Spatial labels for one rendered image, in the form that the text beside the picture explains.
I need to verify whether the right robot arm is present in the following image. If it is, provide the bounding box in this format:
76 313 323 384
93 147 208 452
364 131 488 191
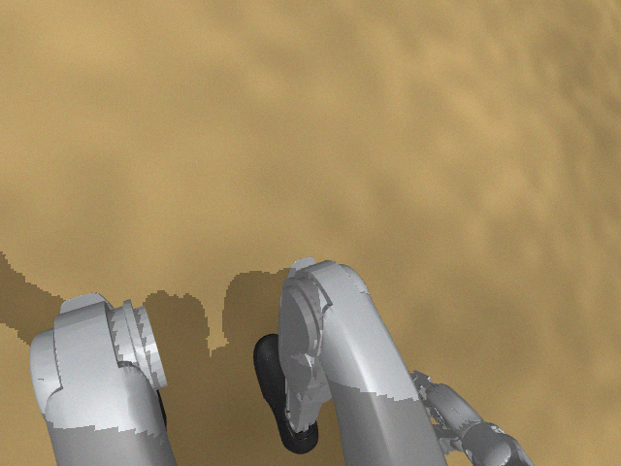
462 422 535 466

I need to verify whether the right robot hand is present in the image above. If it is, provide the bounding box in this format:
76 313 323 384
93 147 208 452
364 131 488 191
410 370 485 455

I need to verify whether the right robot foot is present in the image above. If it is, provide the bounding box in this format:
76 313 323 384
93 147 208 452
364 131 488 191
253 334 318 454

